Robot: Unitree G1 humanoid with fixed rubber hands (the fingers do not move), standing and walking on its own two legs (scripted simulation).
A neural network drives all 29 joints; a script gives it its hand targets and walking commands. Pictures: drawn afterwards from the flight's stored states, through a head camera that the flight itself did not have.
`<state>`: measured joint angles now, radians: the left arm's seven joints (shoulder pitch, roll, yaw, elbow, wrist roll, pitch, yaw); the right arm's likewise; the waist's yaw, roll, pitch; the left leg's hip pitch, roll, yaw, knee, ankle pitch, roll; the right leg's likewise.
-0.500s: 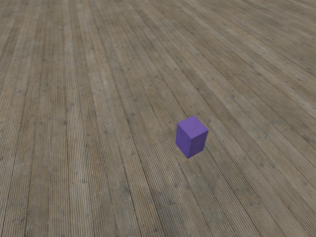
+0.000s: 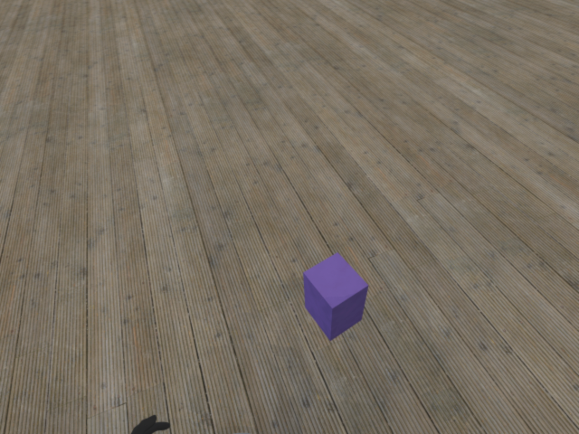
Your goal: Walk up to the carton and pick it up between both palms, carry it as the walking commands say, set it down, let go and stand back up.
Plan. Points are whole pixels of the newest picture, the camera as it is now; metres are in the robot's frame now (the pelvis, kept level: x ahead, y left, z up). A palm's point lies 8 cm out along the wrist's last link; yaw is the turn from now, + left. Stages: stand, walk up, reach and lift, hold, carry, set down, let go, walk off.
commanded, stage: walk up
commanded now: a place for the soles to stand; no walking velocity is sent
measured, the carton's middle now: (333, 297) +0.67 -0.11 -0.62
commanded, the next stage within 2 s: none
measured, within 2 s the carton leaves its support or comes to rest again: neither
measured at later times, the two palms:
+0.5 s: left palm (168, 388) +0.24 +0.22 -0.12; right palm (467, 369) +0.26 -0.27 -0.14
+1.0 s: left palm (184, 338) +0.31 +0.19 -0.09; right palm (474, 337) +0.31 -0.29 -0.11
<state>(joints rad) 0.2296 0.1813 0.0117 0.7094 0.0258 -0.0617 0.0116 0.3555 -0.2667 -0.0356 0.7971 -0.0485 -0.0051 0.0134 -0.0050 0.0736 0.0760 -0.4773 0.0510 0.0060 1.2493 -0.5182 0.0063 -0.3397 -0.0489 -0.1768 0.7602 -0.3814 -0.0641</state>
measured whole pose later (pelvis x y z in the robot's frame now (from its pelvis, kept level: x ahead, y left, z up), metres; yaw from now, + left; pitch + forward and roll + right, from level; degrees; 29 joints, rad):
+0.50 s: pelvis +0.17 -0.03 -0.01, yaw -1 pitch -4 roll +2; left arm 0.30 0.22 0.02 0.76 0.02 -0.02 -0.02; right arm 0.20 -0.23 -0.01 0.81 -0.02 -0.01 -0.02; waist 0.00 -0.01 0.13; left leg -0.37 0.08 0.11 0.83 -0.38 -0.03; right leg -0.40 -0.07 -0.02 0.85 -0.36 0.00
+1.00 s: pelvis +0.22 -0.05 +0.02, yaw -1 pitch -3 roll +0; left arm 0.19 0.21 -0.02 0.91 -0.02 -0.01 0.01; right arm 0.13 -0.25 0.03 1.00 0.00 0.02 0.00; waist 0.00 0.04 0.04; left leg -0.17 0.12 0.07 0.53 -0.30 -0.08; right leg -0.19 0.00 -0.07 0.56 -0.32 -0.03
